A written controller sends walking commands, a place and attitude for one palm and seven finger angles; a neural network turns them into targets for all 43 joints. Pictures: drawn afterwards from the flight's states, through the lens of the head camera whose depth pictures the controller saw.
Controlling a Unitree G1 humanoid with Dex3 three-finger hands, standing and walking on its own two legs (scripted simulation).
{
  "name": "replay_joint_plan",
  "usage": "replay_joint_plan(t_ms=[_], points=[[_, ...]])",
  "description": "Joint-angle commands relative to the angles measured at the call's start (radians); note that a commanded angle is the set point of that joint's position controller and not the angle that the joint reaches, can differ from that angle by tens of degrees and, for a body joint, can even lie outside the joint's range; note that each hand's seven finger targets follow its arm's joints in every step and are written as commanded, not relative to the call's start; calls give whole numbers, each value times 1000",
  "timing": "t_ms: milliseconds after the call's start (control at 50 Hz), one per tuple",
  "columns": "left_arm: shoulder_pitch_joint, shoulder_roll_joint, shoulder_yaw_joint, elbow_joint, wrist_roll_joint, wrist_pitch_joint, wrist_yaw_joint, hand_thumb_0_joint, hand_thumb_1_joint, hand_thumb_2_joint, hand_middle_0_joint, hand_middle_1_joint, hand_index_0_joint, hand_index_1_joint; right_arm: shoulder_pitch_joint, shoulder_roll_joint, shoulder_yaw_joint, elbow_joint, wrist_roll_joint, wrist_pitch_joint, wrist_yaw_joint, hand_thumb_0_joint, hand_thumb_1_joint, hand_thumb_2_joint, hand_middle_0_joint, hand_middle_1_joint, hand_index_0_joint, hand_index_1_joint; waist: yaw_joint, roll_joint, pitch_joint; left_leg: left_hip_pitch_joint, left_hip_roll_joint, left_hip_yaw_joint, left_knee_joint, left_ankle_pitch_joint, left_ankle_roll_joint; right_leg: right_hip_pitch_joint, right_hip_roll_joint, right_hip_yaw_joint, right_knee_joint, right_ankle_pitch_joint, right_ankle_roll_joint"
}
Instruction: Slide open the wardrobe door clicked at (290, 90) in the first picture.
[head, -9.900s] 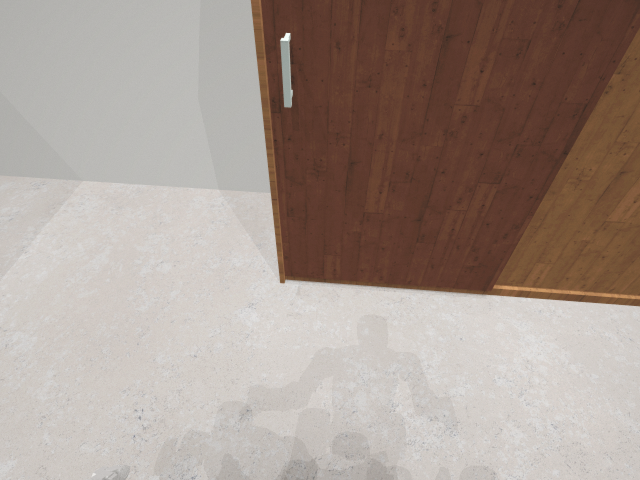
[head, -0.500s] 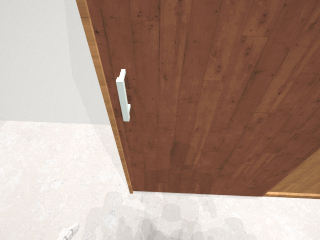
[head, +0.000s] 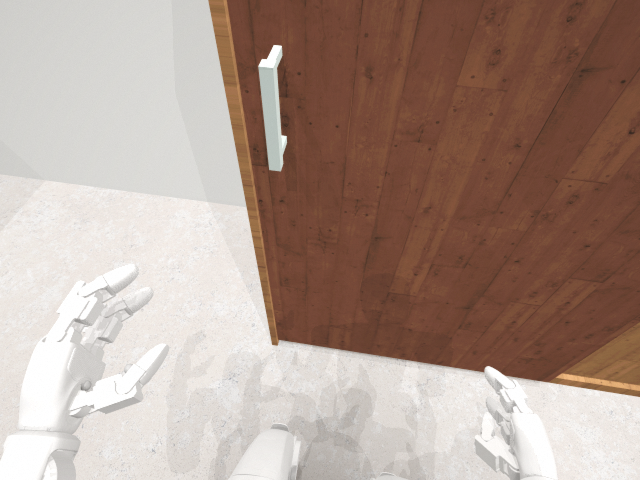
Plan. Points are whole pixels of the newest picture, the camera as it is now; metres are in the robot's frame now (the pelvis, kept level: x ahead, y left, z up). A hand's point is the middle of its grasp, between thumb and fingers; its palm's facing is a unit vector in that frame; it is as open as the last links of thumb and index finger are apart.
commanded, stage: raise the hand with hooked fingers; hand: left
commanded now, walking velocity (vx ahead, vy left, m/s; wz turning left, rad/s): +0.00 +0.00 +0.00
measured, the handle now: (275, 112) +0.52 +0.14 +0.17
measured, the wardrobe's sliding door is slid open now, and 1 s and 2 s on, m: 0.00 0.00 0.00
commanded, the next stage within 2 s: move the hooked fingers beside the handle in 1.50 s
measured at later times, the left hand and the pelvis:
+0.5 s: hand (105, 292) +0.26 +0.27 +0.12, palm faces +0.02 -1.00 -0.05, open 12.6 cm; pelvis +0.02 +0.04 +0.04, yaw -2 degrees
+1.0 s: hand (38, 215) +0.29 +0.31 +0.20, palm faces +0.08 -1.00 -0.05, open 14.0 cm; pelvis +0.01 +0.04 +0.07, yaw -1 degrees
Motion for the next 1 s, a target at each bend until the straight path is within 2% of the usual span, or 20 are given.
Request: replay_joint_plan(t_ms=[0,20,80,100,140,180,240,280,360,440,480,560,620,640,680,800,860,880,960,980], points=[[-200,223,41,-152,9,63,-77,0,177,590,-252,-765,-252,-765,5,-143,-46,-117,26,-64,-44,0,-900,-900,200,300,200,300,-98,38,-155,238,-11,-4,-164,60,40,-29,-52,260,-362,81,91],[-181,258,87,-124,5,123,-78,0,153,580,-253,-780,-253,-780,-5,-142,-46,-124,27,-57,-48,0,-900,-900,200,300,200,300,-72,23,-169,245,-15,-4,-186,70,36,8,-58,264,-377,83,94],[-63,284,211,-70,-28,263,-49,0,83,550,-258,-825,-258,-825,-33,-124,-49,-142,32,-37,-49,0,-900,-900,200,300,200,300,-1,-35,-228,292,-16,-10,-249,144,26,131,-65,234,-386,196,97],[-62,262,211,-120,-41,277,-32,0,60,540,-260,-840,-260,-840,-36,-116,-46,-157,33,-36,-46,0,-900,-900,200,300,200,300,5,-22,-248,316,-16,-4,-266,168,24,147,-69,220,-384,242,97],[-86,247,234,-176,-56,270,17,0,13,520,-263,-870,-263,-870,-41,-106,-43,-155,29,-42,-41,0,-900,-900,200,300,200,300,1,-29,-224,349,-11,-8,-294,206,17,149,-57,183,-375,326,95],[-113,234,222,-211,-49,222,56,0,-33,500,-267,-900,-267,-900,-33,-108,-43,-146,18,-53,-35,0,-900,-900,200,300,200,300,-13,-39,-183,364,-9,-11,-314,227,16,130,-38,147,-363,350,83],[-122,189,128,-225,-16,141,58,0,-103,470,-272,-945,-272,-945,0,-126,-46,-127,9,-68,-16,0,-900,-900,200,300,200,300,-52,10,-145,411,-6,-11,-324,246,19,64,-17,108,-334,352,69],[-129,191,107,-206,-6,130,37,0,-150,450,-275,-975,-275,-975,13,-139,-49,-119,8,-71,-13,0,-900,-900,200,300,200,300,-60,5,-140,412,-6,-13,-326,235,22,66,-12,108,-338,335,67],[-187,253,142,-221,-17,170,-5,0,-243,410,-282,-1035,-282,-1035,10,-154,-53,-122,24,-72,-28,0,-900,-900,200,300,200,300,-54,50,-176,463,-4,-19,-370,206,19,92,-12,101,-367,299,61],[-242,297,192,-273,-20,205,16,0,-337,370,-288,-1095,-288,-1095,-5,-148,-45,-123,25,-62,-40,0,-900,-900,200,300,200,300,-35,105,-206,536,0,-30,-411,242,11,131,-10,82,-381,320,52],[-285,316,213,-276,-20,212,28,0,-383,350,-292,-1125,-292,-1125,-7,-150,-41,-114,22,-56,-43,0,-900,-900,200,300,200,300,-35,98,-198,551,2,-39,-425,249,8,145,-5,78,-392,325,49],[-343,277,167,-212,-19,248,17,0,-477,310,-298,-1185,-298,-1185,-25,-145,-27,-109,31,-48,-44,0,-900,-900,200,300,200,300,-45,120,-117,573,11,-60,-477,203,-4,140,-2,67,-425,297,49],[-387,280,148,-151,-16,308,-13,0,-500,300,-300,-1200,-300,-1200,-31,-148,-20,-111,39,-42,-52,0,-900,-900,200,300,200,300,-44,95,-100,583,9,-63,-510,167,-1,163,-2,70,-459,288,51],[-402,290,154,-118,-19,331,-23,0,-500,300,-300,-1200,-300,-1200,-34,-150,-17,-110,40,-39,-55,0,-900,-900,200,300,200,300,-43,68,-79,575,10,-66,-525,142,0,168,-3,70,-474,277,52],[-431,334,186,-92,-19,363,-42,0,-500,300,-300,-1200,-300,-1200,-41,-156,-15,-109,43,-34,-63,0,-900,-900,200,300,200,300,-34,47,-100,587,4,-53,-530,155,8,205,-3,82,-500,284,49],[-612,391,228,-163,-24,364,-48,0,-500,300,-300,-1200,-300,-1200,-72,-142,0,-106,41,-30,-70,0,-900,-900,200,300,200,300,-32,99,-175,694,6,-57,-564,215,2,254,-6,80,-538,320,44],[-618,377,222,-81,-24,368,-53,0,-500,300,-300,-1200,-300,-1200,-74,-144,4,-91,43,-28,-72,0,-900,-900,200,300,200,300,-36,87,-102,682,7,-65,-594,177,0,249,-3,75,-560,303,44],[-620,403,242,-63,-22,373,-55,0,-500,300,-300,-1200,-300,-1200,-73,-151,1,-85,43,-27,-73,0,-900,-900,200,300,200,300,-29,77,-113,674,2,-52,-591,176,7,275,-6,86,-575,302,42],[-654,406,224,-3,-20,424,-83,0,-500,300,-300,-1200,-300,-1200,-86,-149,2,-91,55,-19,-77,0,-900,-900,200,300,200,300,-31,77,-78,668,-3,-42,-616,159,12,283,-12,92,-607,293,46],[-661,435,240,12,-16,437,-84,0,-500,300,-300,-1200,-300,-1200,-84,-155,1,-89,55,-16,-77,0,-900,-900,200,300,200,300,-25,64,-90,667,-4,-34,-609,172,16,303,-16,103,-616,298,44]])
